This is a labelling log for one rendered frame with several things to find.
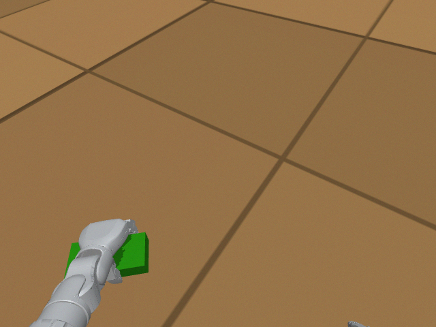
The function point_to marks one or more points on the left robot hand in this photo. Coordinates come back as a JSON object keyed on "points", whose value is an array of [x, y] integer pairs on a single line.
{"points": [[110, 234]]}

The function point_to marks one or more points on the small box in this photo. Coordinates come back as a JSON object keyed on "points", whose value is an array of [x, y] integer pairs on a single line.
{"points": [[131, 259]]}

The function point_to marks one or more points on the left robot arm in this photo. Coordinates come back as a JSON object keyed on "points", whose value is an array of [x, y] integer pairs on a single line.
{"points": [[78, 295]]}

